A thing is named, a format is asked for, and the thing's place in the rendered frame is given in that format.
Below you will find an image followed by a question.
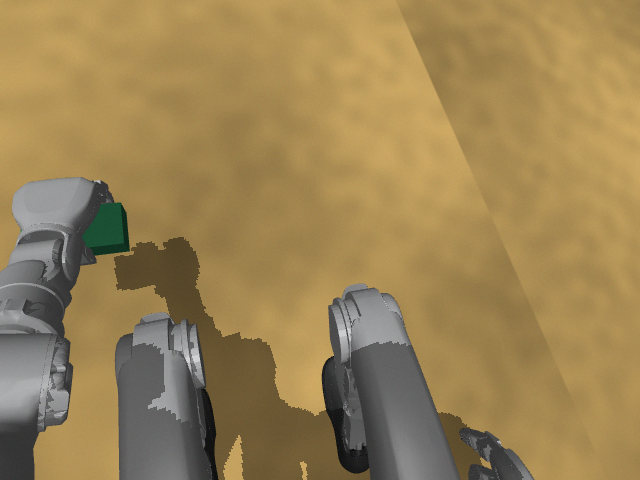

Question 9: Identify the right robot hand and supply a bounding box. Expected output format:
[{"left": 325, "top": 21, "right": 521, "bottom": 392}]
[{"left": 459, "top": 428, "right": 534, "bottom": 480}]

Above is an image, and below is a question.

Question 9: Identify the small box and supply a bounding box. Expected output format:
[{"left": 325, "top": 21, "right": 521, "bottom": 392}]
[{"left": 21, "top": 202, "right": 130, "bottom": 256}]

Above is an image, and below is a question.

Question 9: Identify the left robot arm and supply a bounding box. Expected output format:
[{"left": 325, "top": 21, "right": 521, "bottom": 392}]
[{"left": 0, "top": 223, "right": 83, "bottom": 480}]

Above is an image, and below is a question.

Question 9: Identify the left robot hand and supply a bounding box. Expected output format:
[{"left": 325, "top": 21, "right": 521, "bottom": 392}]
[{"left": 12, "top": 177, "right": 114, "bottom": 265}]

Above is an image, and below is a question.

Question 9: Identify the left robot foot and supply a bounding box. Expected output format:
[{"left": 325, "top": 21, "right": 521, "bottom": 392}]
[{"left": 201, "top": 388, "right": 218, "bottom": 480}]

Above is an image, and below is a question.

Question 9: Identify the right robot foot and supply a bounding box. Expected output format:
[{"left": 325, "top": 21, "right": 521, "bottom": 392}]
[{"left": 322, "top": 356, "right": 369, "bottom": 474}]

